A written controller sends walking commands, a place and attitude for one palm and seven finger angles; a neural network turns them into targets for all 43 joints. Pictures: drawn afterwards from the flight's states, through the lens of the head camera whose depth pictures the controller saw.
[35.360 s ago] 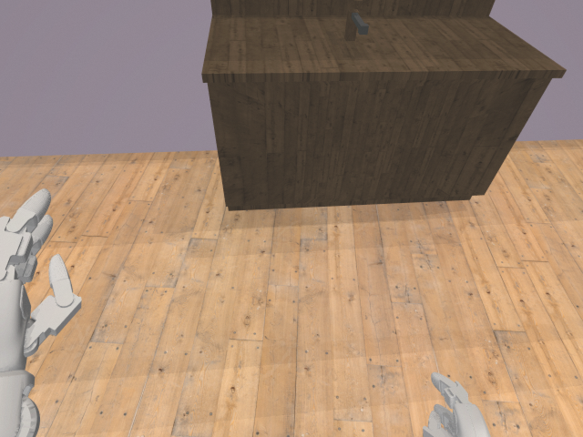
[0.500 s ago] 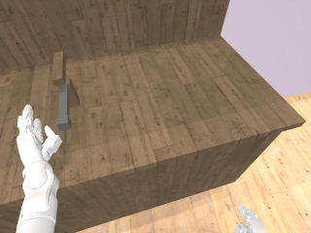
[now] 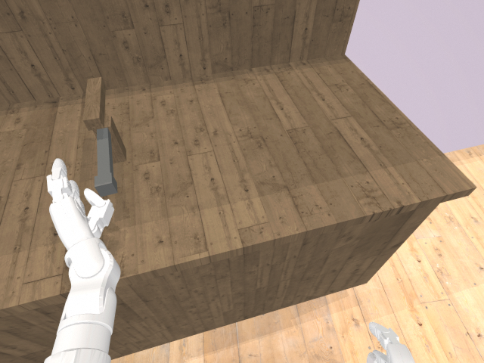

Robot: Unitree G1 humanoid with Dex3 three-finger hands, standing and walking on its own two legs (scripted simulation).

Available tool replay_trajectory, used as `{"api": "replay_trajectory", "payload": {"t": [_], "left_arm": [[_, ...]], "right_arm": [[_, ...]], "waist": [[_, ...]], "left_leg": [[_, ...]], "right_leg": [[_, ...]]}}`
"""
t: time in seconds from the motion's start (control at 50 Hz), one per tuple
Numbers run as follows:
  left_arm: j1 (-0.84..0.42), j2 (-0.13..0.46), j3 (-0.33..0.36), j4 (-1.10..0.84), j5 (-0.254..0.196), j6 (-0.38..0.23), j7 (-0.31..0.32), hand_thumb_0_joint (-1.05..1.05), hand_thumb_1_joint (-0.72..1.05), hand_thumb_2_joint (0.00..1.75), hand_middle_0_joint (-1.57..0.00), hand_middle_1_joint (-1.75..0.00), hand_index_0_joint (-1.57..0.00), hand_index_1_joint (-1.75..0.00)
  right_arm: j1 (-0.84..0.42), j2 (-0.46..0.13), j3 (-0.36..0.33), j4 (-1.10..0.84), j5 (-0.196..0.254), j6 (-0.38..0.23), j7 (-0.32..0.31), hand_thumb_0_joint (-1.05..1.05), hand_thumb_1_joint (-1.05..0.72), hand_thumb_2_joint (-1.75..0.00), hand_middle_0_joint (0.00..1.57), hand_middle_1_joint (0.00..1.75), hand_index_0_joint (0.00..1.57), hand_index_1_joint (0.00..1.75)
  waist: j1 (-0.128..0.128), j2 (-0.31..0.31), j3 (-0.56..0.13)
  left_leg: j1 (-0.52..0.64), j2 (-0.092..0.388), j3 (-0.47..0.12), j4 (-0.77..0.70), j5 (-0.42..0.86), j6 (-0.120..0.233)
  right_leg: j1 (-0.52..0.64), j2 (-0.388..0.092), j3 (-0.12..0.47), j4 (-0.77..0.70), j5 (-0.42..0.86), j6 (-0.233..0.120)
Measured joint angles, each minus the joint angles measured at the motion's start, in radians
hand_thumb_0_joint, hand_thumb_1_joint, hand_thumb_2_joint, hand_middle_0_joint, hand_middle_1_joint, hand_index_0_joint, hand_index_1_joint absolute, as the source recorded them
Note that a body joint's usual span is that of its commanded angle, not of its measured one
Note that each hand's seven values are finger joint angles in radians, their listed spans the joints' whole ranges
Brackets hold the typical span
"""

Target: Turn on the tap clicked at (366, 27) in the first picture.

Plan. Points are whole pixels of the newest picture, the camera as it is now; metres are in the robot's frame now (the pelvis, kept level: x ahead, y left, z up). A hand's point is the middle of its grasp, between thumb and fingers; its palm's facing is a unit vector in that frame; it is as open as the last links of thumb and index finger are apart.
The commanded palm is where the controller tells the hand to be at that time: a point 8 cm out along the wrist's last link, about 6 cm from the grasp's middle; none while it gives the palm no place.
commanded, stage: push the lever round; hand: left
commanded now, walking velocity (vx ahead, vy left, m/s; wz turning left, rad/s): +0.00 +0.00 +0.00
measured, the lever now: (106, 184) +0.38 +0.26 +0.08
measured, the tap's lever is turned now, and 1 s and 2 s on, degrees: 3 38 69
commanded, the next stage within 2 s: lift the hand up off the lever in 1.98 s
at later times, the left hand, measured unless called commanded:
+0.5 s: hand (145, 189) +0.38 +0.20 +0.07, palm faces +0.69 -0.72 -0.07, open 7.7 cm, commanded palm +0.34 +0.22 +0.07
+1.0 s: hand (167, 175) +0.41 +0.17 +0.07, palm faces +0.76 -0.65 -0.09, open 7.7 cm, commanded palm +0.36 +0.18 +0.07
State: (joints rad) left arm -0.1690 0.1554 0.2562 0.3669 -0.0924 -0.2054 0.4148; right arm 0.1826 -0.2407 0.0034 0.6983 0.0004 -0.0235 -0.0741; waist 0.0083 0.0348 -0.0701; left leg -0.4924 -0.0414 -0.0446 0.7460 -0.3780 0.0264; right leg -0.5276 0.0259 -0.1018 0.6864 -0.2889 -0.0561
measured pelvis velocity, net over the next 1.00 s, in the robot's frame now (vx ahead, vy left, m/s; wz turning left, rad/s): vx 0.01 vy -0.02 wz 0.00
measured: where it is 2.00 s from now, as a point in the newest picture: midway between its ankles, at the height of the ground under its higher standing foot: outside the picture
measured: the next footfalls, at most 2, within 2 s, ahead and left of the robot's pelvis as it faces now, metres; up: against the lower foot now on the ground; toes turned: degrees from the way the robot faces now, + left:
none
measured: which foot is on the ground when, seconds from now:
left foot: down 0.00-1.00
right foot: down 0.00-1.00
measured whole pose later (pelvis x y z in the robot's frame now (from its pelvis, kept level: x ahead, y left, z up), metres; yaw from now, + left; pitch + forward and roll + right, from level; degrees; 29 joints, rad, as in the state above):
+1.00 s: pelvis +0.01 -0.02 +0.00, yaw +0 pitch +10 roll +0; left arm -0.49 -0.01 0.21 0.62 0.07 -0.11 0.85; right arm 0.14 -0.21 -0.03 0.76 -0.06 0.04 -0.02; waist -0.02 0.03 -0.11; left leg -0.54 -0.03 -0.05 0.76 -0.39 0.00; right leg -0.58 0.04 -0.11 0.71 -0.30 -0.08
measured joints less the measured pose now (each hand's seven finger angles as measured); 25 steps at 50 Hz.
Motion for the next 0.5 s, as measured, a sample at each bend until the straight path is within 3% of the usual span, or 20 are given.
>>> {"api": "replay_trajectory", "payload": {"t": [0.24,0.5], "left_arm": [[-0.072,-0.054,-0.061,0.048,0.051,0.018,0.134,-0.01,0.94,0.95,-0.15,-0.15,-0.15,-0.15],[-0.169,-0.095,-0.058,0.138,0.097,0.055,0.259,0.01,0.91,0.93,-0.15,-0.15,-0.15,-0.15]], "right_arm": [[-0.027,0.012,0.002,0.017,-0.011,0.017,-0.001,0.01,-0.91,-0.90,0.20,0.30,0.21,0.30],[-0.047,0.027,-0.005,0.019,-0.027,0.052,0.011,0.01,-0.91,-0.90,0.20,0.30,0.21,0.30]], "waist": [[-0.004,-0.002,0.000],[-0.019,-0.003,-0.017]], "left_leg": [[-0.007,-0.002,-0.005,0.000,0.005,-0.004],[-0.009,0.008,-0.001,-0.005,0.004,-0.012]], "right_leg": [[-0.007,-0.002,-0.006,0.004,0.001,-0.004],[-0.014,0.007,-0.001,0.003,0.001,-0.012]]}}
